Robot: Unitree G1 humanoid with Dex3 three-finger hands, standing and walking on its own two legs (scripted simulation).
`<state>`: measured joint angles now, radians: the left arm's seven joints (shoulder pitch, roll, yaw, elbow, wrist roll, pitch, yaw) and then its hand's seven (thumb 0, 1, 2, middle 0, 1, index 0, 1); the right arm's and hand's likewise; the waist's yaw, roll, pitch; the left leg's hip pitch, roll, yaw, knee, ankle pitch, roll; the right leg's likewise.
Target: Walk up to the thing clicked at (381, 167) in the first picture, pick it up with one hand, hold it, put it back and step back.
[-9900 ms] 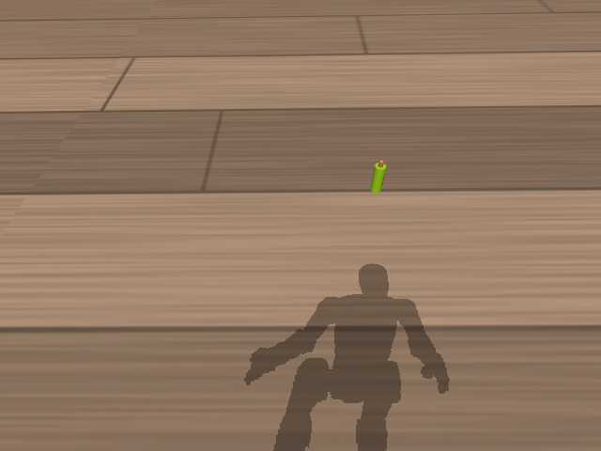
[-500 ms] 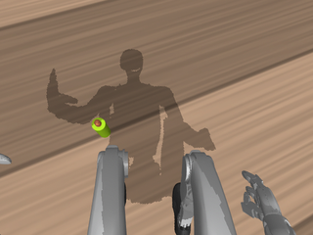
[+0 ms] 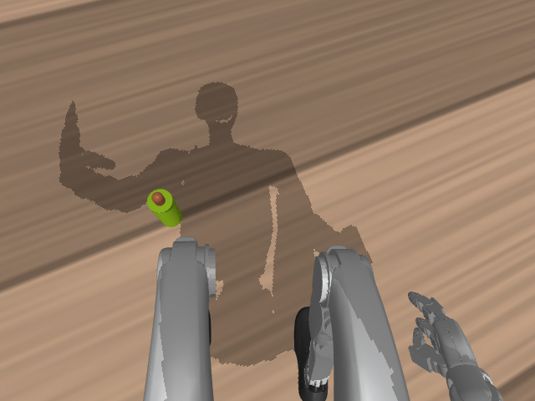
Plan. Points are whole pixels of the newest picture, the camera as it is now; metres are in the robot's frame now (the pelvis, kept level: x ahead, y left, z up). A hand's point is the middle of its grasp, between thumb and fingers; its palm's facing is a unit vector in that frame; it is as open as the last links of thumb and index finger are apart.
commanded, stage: go down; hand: left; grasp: from the side
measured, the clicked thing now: (165, 207) +0.42 +0.24 -0.32
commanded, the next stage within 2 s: approach in 0.60 s
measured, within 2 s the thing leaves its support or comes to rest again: neither
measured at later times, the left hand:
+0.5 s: hand out of the picture +0.33 +0.42 -0.02, palm faces +0.23 -0.96 -0.13, open 17.4 cm
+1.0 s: hand (23, 208) +0.34 +0.39 -0.09, palm faces +0.17 -0.98 -0.02, open 17.5 cm
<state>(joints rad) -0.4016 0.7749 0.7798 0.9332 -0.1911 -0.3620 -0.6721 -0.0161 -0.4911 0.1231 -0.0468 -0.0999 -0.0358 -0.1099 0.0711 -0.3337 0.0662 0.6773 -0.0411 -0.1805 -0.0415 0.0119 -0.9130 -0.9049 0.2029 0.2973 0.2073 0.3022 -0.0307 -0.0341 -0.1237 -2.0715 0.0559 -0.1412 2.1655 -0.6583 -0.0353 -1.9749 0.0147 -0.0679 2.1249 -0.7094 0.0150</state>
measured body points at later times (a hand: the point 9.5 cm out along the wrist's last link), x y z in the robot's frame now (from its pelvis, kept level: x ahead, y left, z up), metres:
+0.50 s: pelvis +0.00 +0.00 -0.02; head +0.20 +0.06 +0.37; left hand +0.32 +0.47 -0.01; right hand +0.19 -0.27 -0.13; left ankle +0.09 +0.14 -0.37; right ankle +0.09 -0.13 -0.37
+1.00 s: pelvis +0.00 +0.00 -0.06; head +0.21 +0.08 +0.33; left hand +0.33 +0.44 -0.09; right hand +0.19 -0.27 -0.15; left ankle +0.09 +0.14 -0.37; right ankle +0.09 -0.13 -0.37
